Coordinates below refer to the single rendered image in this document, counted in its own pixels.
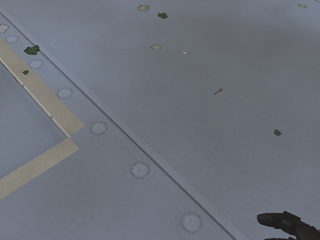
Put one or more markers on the robot right hand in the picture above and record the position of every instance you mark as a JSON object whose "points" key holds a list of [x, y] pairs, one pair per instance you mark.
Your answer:
{"points": [[290, 224]]}

